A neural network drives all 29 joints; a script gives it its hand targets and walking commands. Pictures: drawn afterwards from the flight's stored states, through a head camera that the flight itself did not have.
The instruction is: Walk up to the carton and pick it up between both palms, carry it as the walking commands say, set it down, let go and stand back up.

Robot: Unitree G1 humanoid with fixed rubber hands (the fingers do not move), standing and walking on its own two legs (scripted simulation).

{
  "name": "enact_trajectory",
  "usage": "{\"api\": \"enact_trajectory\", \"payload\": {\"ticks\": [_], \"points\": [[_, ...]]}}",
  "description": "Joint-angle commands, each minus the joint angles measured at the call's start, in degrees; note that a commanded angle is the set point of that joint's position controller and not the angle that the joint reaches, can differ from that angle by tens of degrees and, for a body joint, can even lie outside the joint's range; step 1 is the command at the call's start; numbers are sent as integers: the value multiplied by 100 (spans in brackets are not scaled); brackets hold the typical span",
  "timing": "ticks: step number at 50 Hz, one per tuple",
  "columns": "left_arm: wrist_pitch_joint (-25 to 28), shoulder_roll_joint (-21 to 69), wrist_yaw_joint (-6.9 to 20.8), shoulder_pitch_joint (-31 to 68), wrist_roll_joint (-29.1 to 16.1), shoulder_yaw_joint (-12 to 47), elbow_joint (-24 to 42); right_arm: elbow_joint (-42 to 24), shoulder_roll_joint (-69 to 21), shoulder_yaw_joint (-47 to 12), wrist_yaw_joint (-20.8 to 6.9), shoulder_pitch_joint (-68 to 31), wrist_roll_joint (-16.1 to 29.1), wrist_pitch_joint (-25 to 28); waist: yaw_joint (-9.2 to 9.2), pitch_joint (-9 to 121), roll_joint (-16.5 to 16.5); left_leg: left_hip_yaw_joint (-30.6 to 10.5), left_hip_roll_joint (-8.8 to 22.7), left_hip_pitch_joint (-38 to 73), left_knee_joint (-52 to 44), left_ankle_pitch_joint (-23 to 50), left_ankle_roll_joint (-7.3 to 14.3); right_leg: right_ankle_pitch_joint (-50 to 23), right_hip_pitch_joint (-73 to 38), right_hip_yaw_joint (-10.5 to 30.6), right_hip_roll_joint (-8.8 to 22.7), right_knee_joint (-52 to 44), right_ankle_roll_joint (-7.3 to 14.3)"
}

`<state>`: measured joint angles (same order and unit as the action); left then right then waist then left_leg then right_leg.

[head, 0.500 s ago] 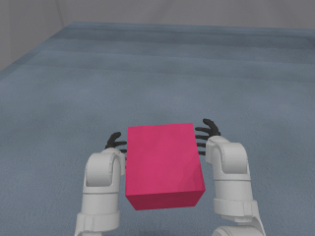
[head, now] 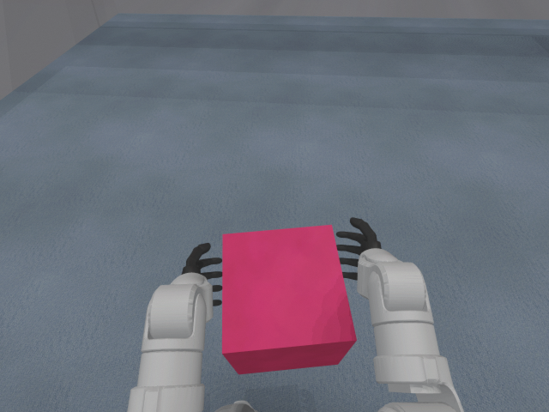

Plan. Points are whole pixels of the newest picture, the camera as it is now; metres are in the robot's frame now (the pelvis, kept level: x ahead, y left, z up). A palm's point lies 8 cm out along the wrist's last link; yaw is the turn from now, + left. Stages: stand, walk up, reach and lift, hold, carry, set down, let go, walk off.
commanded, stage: carry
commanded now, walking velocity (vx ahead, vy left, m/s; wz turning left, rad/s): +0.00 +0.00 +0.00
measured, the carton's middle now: (283, 302) +0.29 +0.01 -0.03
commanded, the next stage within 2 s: none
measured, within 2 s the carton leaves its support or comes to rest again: neither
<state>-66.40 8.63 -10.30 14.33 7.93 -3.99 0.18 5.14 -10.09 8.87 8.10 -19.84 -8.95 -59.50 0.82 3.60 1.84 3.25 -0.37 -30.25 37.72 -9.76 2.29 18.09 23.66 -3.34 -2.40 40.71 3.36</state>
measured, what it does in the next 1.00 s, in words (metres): shifts its weight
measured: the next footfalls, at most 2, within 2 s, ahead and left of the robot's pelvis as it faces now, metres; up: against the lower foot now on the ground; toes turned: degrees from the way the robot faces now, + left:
none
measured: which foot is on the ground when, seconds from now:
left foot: down 0.00-1.00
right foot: down 0.00-1.00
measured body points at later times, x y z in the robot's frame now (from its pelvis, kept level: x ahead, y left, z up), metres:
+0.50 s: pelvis +0.00 -0.03 +0.01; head -0.05 -0.04 +0.45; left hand +0.27 +0.11 +0.07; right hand +0.30 -0.15 +0.08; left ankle +0.12 +0.09 -0.71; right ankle +0.03 -0.09 -0.71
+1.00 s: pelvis +0.02 -0.06 +0.00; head +0.00 -0.07 +0.45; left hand +0.29 +0.08 +0.05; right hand +0.32 -0.19 +0.06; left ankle +0.12 +0.09 -0.71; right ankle +0.03 -0.09 -0.71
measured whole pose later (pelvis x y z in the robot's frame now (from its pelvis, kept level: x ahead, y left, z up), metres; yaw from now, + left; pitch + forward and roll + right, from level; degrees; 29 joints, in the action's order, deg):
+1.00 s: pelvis +0.02 -0.06 +0.00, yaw +2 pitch +1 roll +2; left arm -64.1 8.0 -9.2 11.6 7.9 -2.6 2.4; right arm 2.2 -9.1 6.3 8.3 -16.6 -7.1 -57.5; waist -0.8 4.7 -0.1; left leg 0.0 1.0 -27.7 33.6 -7.4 -1.4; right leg 19.8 21.8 -6.7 -4.1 39.6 8.2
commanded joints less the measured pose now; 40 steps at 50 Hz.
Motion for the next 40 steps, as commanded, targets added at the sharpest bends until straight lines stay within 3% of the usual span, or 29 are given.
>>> {"api": "enact_trajectory", "payload": {"ticks": [1, 2, 3, 4, 5, 6, 7, 8, 9, 11, 13, 14, 15, 16, 17, 19, 22, 23, 24, 25, 27, 28, 29, 30, 34, 35, 37, 39, 40], "points": [[562, 5913, 1525, 4981, -2891, 3876, 2865, -2499, -6170, -4269, -1357, -3775, 2810, -205, -53, 2380, -1284, -489, 209, 883, 236, -832, -83, 1476, -164, 2318, 1816, -1960, 662], [447, 5759, 1499, 4292, -2591, 3563, 2427, -1816, -6114, -4036, -1326, -2964, 2595, -352, -84, 2087, -1102, -586, 346, 1101, 184, -513, -64, 1394, 13, 1982, 1612, -2094, 487], [621, 5413, 1539, 4766, -2347, 3083, 1621, -1086, -5768, -3645, -1295, -3172, 2248, -184, -99, 2420, -528, -505, 234, 1432, -172, -181, 2, -52, -300, 1473, 1479, -1597, 427], [621, 5132, 1521, 3457, -2111, 3040, 1765, -1012, -5668, -3617, -1270, -1883, 2098, -185, -130, 2692, -619, -616, 225, 1675, -465, 151, 17, -727, -349, 1164, 1216, -1271, 261], [444, 5480, 1509, 3744, -2612, 3759, 2615, -1834, -6051, -4233, -1312, -2101, 2637, -374, -117, 2764, -390, -549, 308, 2150, -658, 208, 96, -633, -82, 1026, 1167, -1160, 188], [439, 5413, 1557, 4085, -2374, 3405, 2156, -1300, -5888, -3852, -1347, -2217, 2330, -394, -96, 2920, -123, -871, 501, 2122, -847, 213, 160, -532, -290, 790, 978, -897, 92], [441, 5449, 1545, 4039, -2440, 3488, 2462, -1556, -5956, -3962, -1379, -2295, 2464, -432, -78, 2821, 47, -1285, 878, 1888, -1235, -112, 260, 65, -308, 714, 787, -819, 8], [377, 5434, 1532, 3931, -2289, 3433, 2023, -1077, -5889, -3853, -1396, -2112, 2343, -519, -72, 2723, -121, -1415, 983, 1589, -1511, -1217, 302, 673, -295, 749, 618, -1005, -38], [431, 5257, 1583, 3931, -2242, 3308, 2054, -906, -5784, -3619, -1436, -2001, 2212, -475, -73, 2512, 62, -1443, 1046, 1276, -1745, -1387, 209, 521, -594, 648, 567, -961, -19], [450, 5223, 1572, 3994, -2260, 3379, 2171, -1094, -5768, -3759, -1445, -2036, 2194, -447, -64, 2578, -119, -1318, 931, 1041, -1688, -1133, 81, 272, -977, 571, 547, -939, 66], [364, 5520, 1613, 4180, -2534, 3687, 2446, -1661, -6019, -4069, -1449, -2584, 2559, -545, -88, 2200, -268, -859, 542, 1107, -1359, -1051, -90, 985, -384, 972, 811, -1468, 204], [476, 5158, 1612, 4178, -2162, 3182, 1755, -694, -5735, -3416, -1472, -2138, 2055, -406, -95, 2303, -204, -636, 427, 1447, -1176, -972, -133, 1469, -75, 1081, 923, -1612, 285], [583, 4940, 1604, 3942, -2010, 3059, 1595, -559, -5455, -3281, -1434, -1956, 1853, -278, -120, 2143, -151, -879, 586, 1381, -1285, -867, -139, 1370, 0, 1084, 957, -1596, 200], [627, 5135, 1596, 4319, -2257, 3339, 2142, -694, -5843, -3502, -1461, -2020, 2125, -279, -125, 1895, -294, -931, 633, 1301, -1233, -756, -56, 1219, 7, 1210, 982, -1821, 198], [548, 5271, 1564, 4622, -2616, 3708, 2858, -1368, -5821, -3758, -1424, -2109, 2388, -351, -127, 2210, 125, -708, 493, 1613, -1040, -516, -40, 1026, 69, 1162, 1003, -1696, 219], [463, 5131, 1605, 4240, -2233, 3224, 1901, -805, -5753, -3541, -1446, -2322, 2159, -373, -131, 2024, -268, -774, 607, 1594, -1036, -700, 11, 1090, 271, 1196, 1034, -1674, 170], [507, 4990, 1599, 4311, -2269, 3239, 2102, -765, -5769, -3524, -1428, -2088, 2140, -376, -143, 2009, -316, -739, 557, 1435, -1079, -801, -37, 1114, 42, 1059, 933, -1714, 172], [622, 4912, 1629, 4064, -1848, 2683, 1166, 76, -5594, -3065, -1467, -1994, 1766, -253, -134, 1827, -159, -973, 746, 1204, -1227, -880, -23, 866, -64, 939, 896, -1619, 110], [611, 5147, 1593, 4515, -2350, 3437, 2296, -1198, -5852, -3733, -1463, -2618, 2314, -251, -102, 1995, -171, -829, 501, 1211, -1114, -861, -59, 937, 10, 998, 868, -1536, 145], [569, 5070, 1574, 4253, -2092, 3093, 1755, -741, -5883, -3536, -1463, -2506, 2199, -274, -119, 2035, -166, -984, 701, 1108, -1224, -932, -34, 1003, -234, 1059, 888, -1515, 153], [567, 5202, 1568, 4507, -2341, 3204, 2048, -861, -5749, -3532, -1378, -2229, 2153, -311, -114, 2075, -423, -806, 559, 1105, -896, -462, -59, 603, -354, 1127, 1082, -1733, 150], [473, 5416, 1573, 4312, -2411, 3401, 1946, -1127, -5787, -3641, -1374, -2322, 2296, -330, -118, 2165, -225, -792, 541, 1256, -984, -387, -64, 474, -290, 1061, 987, -1526, 158], [602, 5094, 1565, 4256, -2073, 2956, 1667, -565, -5874, -3436, -1431, -2402, 2138, -256, -122, 2123, -42, -671, 472, 1276, -848, -344, -33, 514, -269, 1169, 1029, -1631, 162], [723, 4979, 1530, 4158, -2003, 2922, 1471, -456, -5524, -3196, -1403, -2202, 1925, -143, -100, 2276, -191, -659, 485, 1577, -853, -246, -15, 316, -109, 1079, 1033, -1538, 205], [780, 5030, 1589, 4555, -2160, 3075, 1937, -420, -5809, -3315, -1434, -2180, 2003, -91, -125, 1858, -209, -641, 525, 1292, -821, -558, -54, 871, -36, 1149, 1081, -1725, 199], [733, 5091, 1549, 4304, -2162, 3152, 1753, -809, -5722, -3443, -1397, -2302, 2114, -63, -119, 2073, 13, -793, 562, 1557, -935, -496, 14, 736, 73, 1139, 1035, -1665, 192], [838, 4882, 1529, 4336, -2105, 3065, 1823, -431, -5465, -3211, -1358, -1886, 1896, 25, -126, 2092, 281, -887, 597, 1316, -1111, -453, 6, 230, -243, 844, 862, -1290, 132], [913, 4969, 1556, 4348, -2136, 3086, 1917, -629, -5755, -3415, -1364, -2167, 1981, 94, -114, 2040, -209, -795, 585, 1250, -759, -243, -12, -241, -377, 1082, 1011, -1527, 101], [945, 4739, 1549, 4361, -1902, 2893, 1537, -292, -5441, -3091, -1356, -2151, 1653, 137, -119, 1938, -356, -744, 568, 1125, -739, -235, -30, -300, -364, 1106, 1119, -1586, 41]]}}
